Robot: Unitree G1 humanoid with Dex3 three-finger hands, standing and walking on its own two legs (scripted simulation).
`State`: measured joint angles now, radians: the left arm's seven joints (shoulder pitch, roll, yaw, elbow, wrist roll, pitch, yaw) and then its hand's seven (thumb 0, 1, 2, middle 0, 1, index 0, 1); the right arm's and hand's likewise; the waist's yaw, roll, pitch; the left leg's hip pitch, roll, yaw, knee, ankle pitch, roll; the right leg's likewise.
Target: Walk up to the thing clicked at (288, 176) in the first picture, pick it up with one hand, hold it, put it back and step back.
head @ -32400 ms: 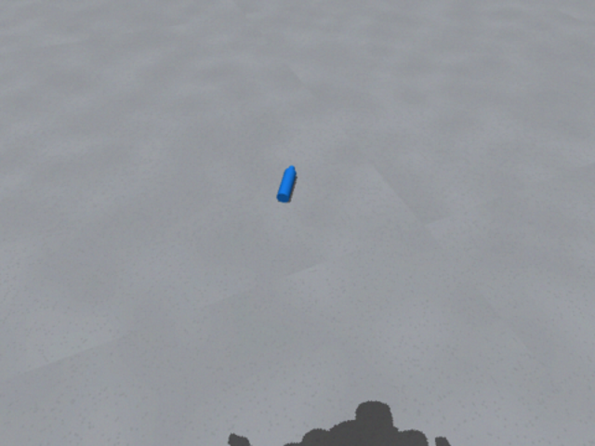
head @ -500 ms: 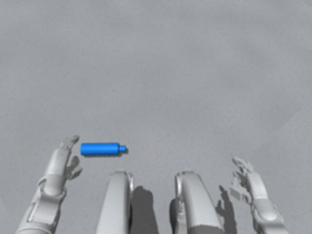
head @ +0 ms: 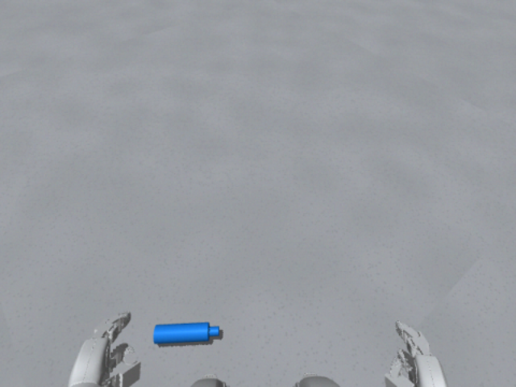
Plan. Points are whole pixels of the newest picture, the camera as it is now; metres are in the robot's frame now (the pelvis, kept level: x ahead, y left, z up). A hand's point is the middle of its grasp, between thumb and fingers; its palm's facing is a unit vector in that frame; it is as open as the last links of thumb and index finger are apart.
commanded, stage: home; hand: left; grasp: from above
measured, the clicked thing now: (187, 332) +0.39 +0.22 -0.68
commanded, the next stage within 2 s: none
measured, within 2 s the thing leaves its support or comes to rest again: neither
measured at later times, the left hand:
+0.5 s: hand (138, 377) +0.16 +0.17 -0.04, palm faces +0.06 -0.98 -0.20, open 7.4 cm
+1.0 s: hand (140, 375) +0.17 +0.17 -0.04, palm faces +0.05 -0.98 -0.20, open 7.4 cm
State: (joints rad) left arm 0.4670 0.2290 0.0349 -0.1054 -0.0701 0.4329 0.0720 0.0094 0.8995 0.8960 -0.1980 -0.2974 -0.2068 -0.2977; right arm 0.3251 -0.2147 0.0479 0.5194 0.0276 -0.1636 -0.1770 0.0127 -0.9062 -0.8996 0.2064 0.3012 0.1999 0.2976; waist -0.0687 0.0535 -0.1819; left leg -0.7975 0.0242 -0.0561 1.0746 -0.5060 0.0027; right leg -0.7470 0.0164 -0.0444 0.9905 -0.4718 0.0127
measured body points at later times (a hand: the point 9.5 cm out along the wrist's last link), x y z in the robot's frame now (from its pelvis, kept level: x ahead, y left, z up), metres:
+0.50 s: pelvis +0.01 -0.01 +0.01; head +0.03 +0.00 +0.46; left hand +0.16 +0.22 -0.02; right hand +0.18 -0.25 -0.05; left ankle +0.01 +0.11 -0.67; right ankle +0.01 -0.13 -0.67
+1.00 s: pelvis +0.01 -0.01 +0.01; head +0.02 +0.00 +0.46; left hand +0.16 +0.22 -0.02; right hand +0.17 -0.26 -0.05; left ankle +0.01 +0.11 -0.67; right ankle +0.01 -0.13 -0.67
